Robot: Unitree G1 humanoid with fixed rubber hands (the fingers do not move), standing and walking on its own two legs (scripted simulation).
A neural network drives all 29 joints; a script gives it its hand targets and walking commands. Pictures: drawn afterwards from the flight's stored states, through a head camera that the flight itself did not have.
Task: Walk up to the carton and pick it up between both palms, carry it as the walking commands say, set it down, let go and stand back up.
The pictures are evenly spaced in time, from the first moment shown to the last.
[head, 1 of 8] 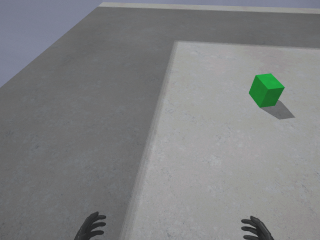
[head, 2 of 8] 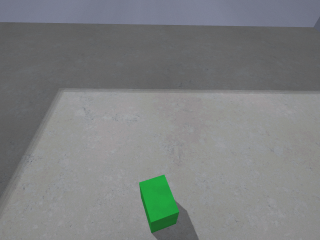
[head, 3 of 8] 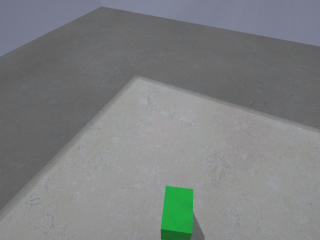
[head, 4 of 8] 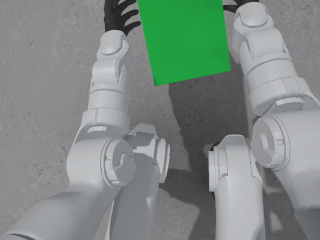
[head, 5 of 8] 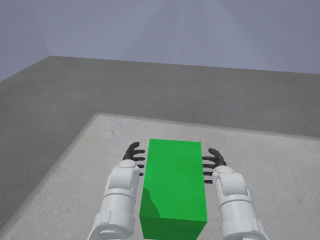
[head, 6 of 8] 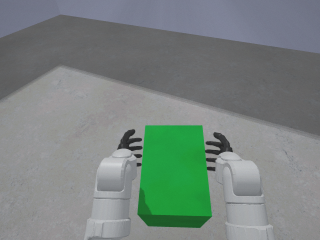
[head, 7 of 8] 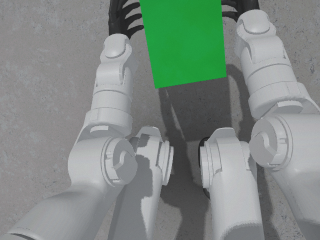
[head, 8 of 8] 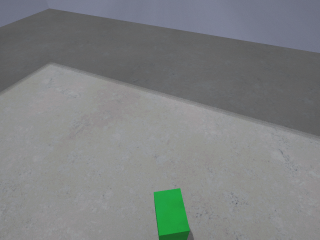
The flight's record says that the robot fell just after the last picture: no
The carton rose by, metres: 0.66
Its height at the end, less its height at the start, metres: +0.00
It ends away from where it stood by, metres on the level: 1.16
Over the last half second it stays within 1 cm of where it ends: yes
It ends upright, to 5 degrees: yes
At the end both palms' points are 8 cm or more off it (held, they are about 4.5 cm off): yes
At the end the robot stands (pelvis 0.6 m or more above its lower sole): yes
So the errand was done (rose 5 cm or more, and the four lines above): yes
